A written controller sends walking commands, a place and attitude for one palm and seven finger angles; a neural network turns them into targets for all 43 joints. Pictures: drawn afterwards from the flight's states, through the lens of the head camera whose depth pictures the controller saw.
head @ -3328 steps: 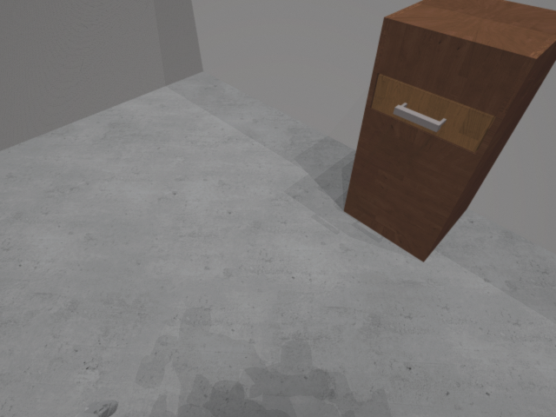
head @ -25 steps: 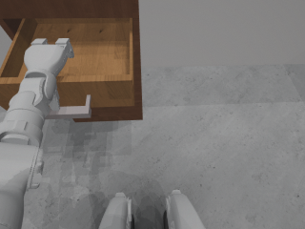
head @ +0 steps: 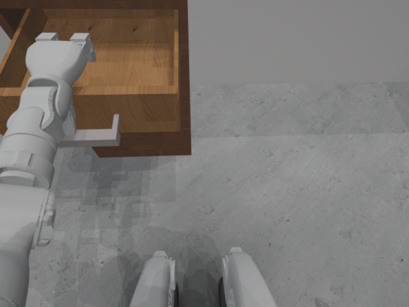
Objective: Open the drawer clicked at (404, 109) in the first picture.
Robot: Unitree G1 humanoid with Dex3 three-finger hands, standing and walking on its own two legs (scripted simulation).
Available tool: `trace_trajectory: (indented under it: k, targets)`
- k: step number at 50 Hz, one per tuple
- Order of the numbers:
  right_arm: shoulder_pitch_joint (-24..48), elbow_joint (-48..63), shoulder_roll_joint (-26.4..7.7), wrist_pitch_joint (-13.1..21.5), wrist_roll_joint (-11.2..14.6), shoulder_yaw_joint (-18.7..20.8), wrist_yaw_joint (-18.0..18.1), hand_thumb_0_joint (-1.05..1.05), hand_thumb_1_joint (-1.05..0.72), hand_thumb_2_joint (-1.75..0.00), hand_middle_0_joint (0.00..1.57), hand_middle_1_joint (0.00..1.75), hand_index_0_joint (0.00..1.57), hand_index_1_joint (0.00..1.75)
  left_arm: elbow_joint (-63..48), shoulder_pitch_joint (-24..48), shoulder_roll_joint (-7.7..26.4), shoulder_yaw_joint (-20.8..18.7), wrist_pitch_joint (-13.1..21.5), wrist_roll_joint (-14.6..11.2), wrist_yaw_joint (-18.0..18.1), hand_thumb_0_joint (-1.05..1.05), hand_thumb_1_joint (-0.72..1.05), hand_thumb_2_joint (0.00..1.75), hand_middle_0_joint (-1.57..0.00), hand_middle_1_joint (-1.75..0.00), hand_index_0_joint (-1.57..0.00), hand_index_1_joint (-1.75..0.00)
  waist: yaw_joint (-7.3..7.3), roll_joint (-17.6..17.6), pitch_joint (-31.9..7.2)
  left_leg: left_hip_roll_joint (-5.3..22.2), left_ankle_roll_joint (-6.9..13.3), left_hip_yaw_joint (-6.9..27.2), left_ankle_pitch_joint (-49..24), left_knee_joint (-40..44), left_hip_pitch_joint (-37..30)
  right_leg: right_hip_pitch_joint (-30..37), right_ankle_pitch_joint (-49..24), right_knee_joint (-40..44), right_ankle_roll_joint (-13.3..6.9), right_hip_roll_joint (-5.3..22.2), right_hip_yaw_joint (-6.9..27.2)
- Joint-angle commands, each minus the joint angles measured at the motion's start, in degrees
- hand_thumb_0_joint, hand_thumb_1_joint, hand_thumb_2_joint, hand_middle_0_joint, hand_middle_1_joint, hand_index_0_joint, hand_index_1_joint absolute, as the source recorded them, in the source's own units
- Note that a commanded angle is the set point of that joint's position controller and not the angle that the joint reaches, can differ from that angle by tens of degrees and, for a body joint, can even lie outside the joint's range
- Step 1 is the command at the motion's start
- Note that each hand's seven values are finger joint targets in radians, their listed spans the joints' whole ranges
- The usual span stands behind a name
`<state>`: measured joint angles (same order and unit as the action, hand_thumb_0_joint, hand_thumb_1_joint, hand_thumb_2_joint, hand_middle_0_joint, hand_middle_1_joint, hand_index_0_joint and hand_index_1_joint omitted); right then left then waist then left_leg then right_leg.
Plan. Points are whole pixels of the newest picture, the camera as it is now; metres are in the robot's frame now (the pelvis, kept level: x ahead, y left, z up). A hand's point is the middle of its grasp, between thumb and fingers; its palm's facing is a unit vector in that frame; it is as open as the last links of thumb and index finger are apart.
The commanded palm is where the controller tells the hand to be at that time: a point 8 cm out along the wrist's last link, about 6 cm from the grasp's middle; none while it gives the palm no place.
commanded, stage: lower the fingers behind the handle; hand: left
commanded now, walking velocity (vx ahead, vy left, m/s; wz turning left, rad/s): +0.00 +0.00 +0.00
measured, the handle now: (79, 129) +0.46 +0.23 +0.03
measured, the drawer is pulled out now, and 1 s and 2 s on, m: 0.25 0.25 0.22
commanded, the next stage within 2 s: lift the hand off the handle in 0.80 s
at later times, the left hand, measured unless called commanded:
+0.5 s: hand (71, 82) +0.53 +0.24 +0.09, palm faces +0.00 +0.06 -1.00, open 14.7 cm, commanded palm +0.51 +0.24 -0.01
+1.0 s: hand (71, 82) +0.53 +0.24 +0.09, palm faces -0.01 +0.05 -1.00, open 14.7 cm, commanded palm +0.52 +0.24 +0.01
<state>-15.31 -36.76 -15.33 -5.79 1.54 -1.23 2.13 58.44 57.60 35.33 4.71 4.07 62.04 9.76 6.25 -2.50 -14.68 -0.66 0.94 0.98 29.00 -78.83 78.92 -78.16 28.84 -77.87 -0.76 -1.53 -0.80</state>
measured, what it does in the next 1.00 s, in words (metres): stands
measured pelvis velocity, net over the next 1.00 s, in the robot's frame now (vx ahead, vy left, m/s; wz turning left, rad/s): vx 0.00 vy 0.00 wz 0.01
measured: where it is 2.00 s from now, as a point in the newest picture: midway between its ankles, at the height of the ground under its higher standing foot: outside the picture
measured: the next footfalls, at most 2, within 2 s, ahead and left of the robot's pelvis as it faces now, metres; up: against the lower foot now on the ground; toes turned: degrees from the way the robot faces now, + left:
none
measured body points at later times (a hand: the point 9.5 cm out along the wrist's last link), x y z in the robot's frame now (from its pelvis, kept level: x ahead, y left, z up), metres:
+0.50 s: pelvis -0.01 +0.00 -0.02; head +0.12 +0.00 +0.41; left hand +0.52 +0.23 +0.14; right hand +0.08 -0.27 -0.14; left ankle +0.06 +0.11 -0.59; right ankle +0.06 -0.11 -0.59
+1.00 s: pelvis +0.00 +0.00 -0.01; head +0.13 +0.01 +0.42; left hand +0.53 +0.23 +0.14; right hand +0.09 -0.26 -0.14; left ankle +0.06 +0.11 -0.59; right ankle +0.06 -0.11 -0.59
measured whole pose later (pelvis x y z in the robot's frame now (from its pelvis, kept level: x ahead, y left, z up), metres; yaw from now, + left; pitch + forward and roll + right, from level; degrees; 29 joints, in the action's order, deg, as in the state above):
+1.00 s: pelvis +0.00 +0.00 -0.01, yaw +1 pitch +30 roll -1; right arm -12.4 -35.9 -15.3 -7.5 2.5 -2.2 3.9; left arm 54.3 58.5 35.7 7.0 2.6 60.2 6.3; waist 6.0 -2.5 -14.9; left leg -1.5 1.3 0.7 29.6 -81.5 81.6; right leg -80.8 29.9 -80.8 -0.3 -0.8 -0.5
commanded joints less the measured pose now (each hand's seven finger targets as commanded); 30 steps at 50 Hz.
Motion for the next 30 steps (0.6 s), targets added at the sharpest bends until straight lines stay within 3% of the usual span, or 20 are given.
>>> trace_trajectory:
  k: [1,3,4,18,26,30]
  targets:
    - [-5.28,4.28,-9.59,1.18,0.0,3.27,0.96,0.0,-0.9,-0.9,0.2,0.3,0.2,0.3,2.57,1.38,2.96,1.2,-0.51,0.64,0.4,0.0,-0.5,0.3,-0.3,-1.2,-0.3,-1.2,4.3,6.99,-11.66,-1.46,3.09,-0.47,0.14,8.39,-10.82,8.49,2.84,14.38,-1.69,-1.08,-0.24]
    - [-4.84,4.47,-9.51,1.19,0.1,3.28,0.97,0.0,-0.9,-0.9,0.2,0.3,0.2,0.3,1.45,2.27,1.15,2.73,-0.47,0.18,-0.17,0.0,-0.5,0.3,-0.3,-1.2,-0.3,-1.2,4.92,6.81,-11.4,-1.53,3.16,-0.49,0.75,8.38,-10.88,7.51,3.56,14.34,-1.53,-0.87,-0.38]
    - [-4.65,4.39,-9.66,1.14,0.18,3.24,1.15,0.0,-0.9,-0.9,0.2,0.3,0.2,0.3,1.94,1.47,3.05,1.36,-0.49,0.37,-0.26,0.0,-0.5,0.3,-0.3,-1.2,-0.3,-1.2,4.57,8.0,-11.37,-1.53,3.18,-0.4,1.13,8.07,-10.36,7.62,4.25,14.27,-1.56,-0.93,-0.29]
    - [-2.82,4.79,-9.54,1.01,0.53,2.65,1.83,0.0,-0.9,-0.9,0.2,0.3,0.2,0.3,-0.44,2.2,1.99,3.29,-0.82,-0.74,-2.12,0.0,-0.5,0.3,-0.3,-1.2,-0.3,-1.2,5.03,7.46,-12.18,-2.02,3.32,-0.42,0.99,6.25,-8.59,5.56,4.96,12.45,-1.62,-0.59,-0.15]
    - [-1.9,5.43,-9.49,0.53,0.8,2.18,2.37,0.0,-0.9,-0.9,0.2,0.3,0.2,0.3,-1.01,-0.65,4.26,1.99,-0.97,-1.76,-3.35,0.0,-0.5,0.3,-0.3,-1.2,-0.3,-1.2,3.85,8.8,-13.18,-2.27,3.22,-0.81,0.46,5.69,-7.35,7.54,4.89,12.52,-1.54,-0.37,0.42]
    - [-1.55,5.68,-9.4,0.35,0.95,2.03,2.65,0.0,-0.9,-0.9,0.2,0.3,0.2,0.3,-1.71,-0.3,4.15,2.41,-0.64,-2.09,-3.82,0.0,-0.5,0.3,-0.3,-1.2,-0.3,-1.2,3.98,8.62,-12.56,-2.33,3.16,-0.82,0.69,5.97,-7.35,7.5,5.16,12.75,-1.44,-0.34,0.46]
